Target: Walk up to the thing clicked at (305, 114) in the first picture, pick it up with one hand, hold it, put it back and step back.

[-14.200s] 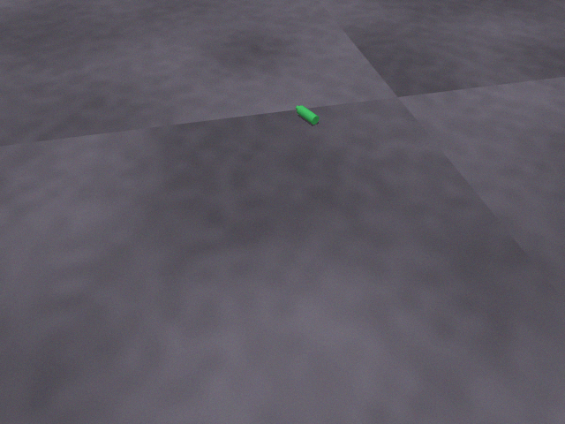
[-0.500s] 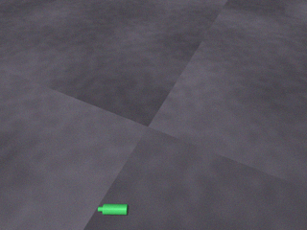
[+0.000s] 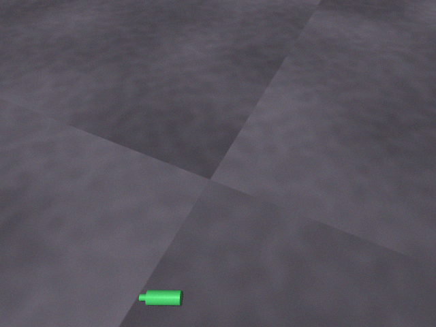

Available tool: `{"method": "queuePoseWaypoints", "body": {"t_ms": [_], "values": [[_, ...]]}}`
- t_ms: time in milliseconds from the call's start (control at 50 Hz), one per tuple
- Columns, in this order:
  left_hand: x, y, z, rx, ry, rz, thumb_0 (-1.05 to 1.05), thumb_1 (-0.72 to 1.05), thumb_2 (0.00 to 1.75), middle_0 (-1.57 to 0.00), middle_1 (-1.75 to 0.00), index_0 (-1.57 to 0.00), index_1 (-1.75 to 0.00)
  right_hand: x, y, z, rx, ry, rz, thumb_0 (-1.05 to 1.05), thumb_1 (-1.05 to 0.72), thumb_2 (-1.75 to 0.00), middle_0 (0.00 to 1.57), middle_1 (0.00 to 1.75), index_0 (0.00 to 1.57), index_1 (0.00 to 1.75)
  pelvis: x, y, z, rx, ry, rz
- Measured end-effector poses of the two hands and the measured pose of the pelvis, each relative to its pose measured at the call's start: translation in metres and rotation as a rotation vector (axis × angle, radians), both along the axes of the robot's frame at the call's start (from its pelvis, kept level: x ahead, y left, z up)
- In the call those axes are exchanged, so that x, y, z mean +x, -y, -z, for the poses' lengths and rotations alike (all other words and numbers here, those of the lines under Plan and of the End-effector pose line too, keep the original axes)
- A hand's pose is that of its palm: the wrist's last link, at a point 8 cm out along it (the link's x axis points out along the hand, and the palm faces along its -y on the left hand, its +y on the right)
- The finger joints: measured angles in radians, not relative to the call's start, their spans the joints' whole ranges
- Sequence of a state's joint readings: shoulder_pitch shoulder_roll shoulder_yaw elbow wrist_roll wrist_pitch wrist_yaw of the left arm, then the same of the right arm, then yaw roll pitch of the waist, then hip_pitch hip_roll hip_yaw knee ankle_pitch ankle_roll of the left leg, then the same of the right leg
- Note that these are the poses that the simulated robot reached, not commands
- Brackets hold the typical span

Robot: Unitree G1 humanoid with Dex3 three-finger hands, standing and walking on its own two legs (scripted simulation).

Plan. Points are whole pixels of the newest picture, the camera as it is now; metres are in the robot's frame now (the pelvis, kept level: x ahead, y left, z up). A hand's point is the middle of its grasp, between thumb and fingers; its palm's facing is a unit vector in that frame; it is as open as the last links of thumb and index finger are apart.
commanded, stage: stand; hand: left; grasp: from above
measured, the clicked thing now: (160, 297) +0.35 +0.26 -0.75
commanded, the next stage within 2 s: rise first in 0.02 s
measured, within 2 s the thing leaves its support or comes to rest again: neither
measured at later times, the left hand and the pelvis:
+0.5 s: hand out of the picture +0.15 +0.25 -0.19, palm faces -0.08 -0.92 -0.38, open 11.3 cm; pelvis -0.01 +0.00 -0.04, yaw -1 degrees
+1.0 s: hand out of the picture +0.11 +0.27 -0.28, palm faces -0.25 -0.82 -0.51, open 14.1 cm; pelvis -0.04 +0.02 -0.15, yaw -1 degrees
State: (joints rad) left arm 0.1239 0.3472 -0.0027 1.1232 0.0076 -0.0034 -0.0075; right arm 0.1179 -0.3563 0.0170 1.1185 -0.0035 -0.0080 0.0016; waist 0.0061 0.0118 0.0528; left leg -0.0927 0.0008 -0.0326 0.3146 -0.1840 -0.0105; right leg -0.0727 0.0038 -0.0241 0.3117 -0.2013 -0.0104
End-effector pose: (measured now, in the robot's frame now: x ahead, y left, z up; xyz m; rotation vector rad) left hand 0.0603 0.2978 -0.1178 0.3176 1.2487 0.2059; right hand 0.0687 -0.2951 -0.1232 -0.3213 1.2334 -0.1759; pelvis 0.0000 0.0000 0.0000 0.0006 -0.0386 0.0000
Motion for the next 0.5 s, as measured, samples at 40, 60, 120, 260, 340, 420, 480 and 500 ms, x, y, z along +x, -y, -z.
{"method": "queuePoseWaypoints", "body": {"t_ms": [40, 60, 120, 260, 340, 420, 480, 500], "values": [[0.001, 0.0, 0.0, 0.0, 0.003, 0.001, 0.0, 0.9, 0.9, -0.21, -0.3, -0.21, -0.3, 0.0, 0.0, 0.0, 0.0, 0.001, 0.0, 0.0, -0.91, -0.89, 0.2, 0.3, 0.21, 0.3, 0.0, 0.0, 0.0, 0.0, -0.001, 0.0], [0.002, 0.0, 0.0, -0.001, 0.004, 0.001, 0.0, 0.9, 0.9, -0.21, -0.3, -0.21, -0.3, 0.001, 0.0, 0.0, 0.0, 0.001, 0.0, 0.0, -0.91, -0.89, 0.2, 0.3, 0.21, 0.3, 0.0, 0.0, 0.0, 0.0, -0.001, 0.0], [0.003, 0.001, 0.0, -0.002, 0.004, 0.003, 0.0, 0.9, 0.9, -0.21, -0.3, -0.21, -0.3, 0.001, 0.001, 0.0, -0.001, -0.001, -0.001, 0.0, -0.91, -0.89, 0.2, 0.3, 0.21, 0.3, 0.001, 0.0, 0.0, 0.0, -0.002, 0.0], [0.045, 0.007, 0.006, -0.018, 0.116, -0.015, 0.0, 0.79, 0.89, -0.21, -0.45, -0.21, -0.44, 0.011, -0.014, 0.003, 0.02, 0.127, 0.016, 0.01, -0.92, -0.9, 0.2, 0.3, 0.2, 0.3, -0.01, 0.001, 0.01, -0.001, -0.087, -0.005], [0.078, 0.004, 0.014, -0.011, 0.158, 0.037, 0.0, 0.59, 0.89, -0.19, -0.63, -0.19, -0.62, 0.012, -0.026, 0.01, 0.048, 0.171, 0.03, 0.0, -0.92, -0.9, 0.2, 0.3, 0.2, 0.3, -0.015, 0.002, 0.022, 0.0, -0.151, 0.008], [0.089, 0.005, 0.02, 0.012, 0.144, 0.085, 0.0, 0.33, 0.91, -0.16, -0.8, -0.17, -0.78, 0.011, -0.036, 0.015, 0.074, 0.202, 0.052, 0.01, -0.93, -0.9, 0.2, 0.3, 0.2, 0.3, -0.014, 0.0, 0.03, -0.002, -0.18, 0.017], [0.087, 0.004, 0.028, 0.029, 0.107, 0.101, 0.0, 0.11, 0.92, -0.14, -0.88, -0.15, -0.86, 0.014, -0.04, 0.02, 0.085, 0.225, 0.054, 0.01, -0.92, -0.9, 0.2, 0.3, 0.2, 0.3, -0.012, -0.003, 0.037, -0.005, -0.208, 0.021], [0.085, 0.004, 0.032, 0.034, 0.096, 0.107, 0.0, 0.04, 0.93, -0.14, -0.9, -0.15, -0.88, 0.015, -0.041, 0.023, 0.086, 0.235, 0.051, 0.01, -0.92, -0.9, 0.2, 0.3, 0.2, 0.3, -0.012, -0.003, 0.041, -0.006, -0.219, 0.021]]}}
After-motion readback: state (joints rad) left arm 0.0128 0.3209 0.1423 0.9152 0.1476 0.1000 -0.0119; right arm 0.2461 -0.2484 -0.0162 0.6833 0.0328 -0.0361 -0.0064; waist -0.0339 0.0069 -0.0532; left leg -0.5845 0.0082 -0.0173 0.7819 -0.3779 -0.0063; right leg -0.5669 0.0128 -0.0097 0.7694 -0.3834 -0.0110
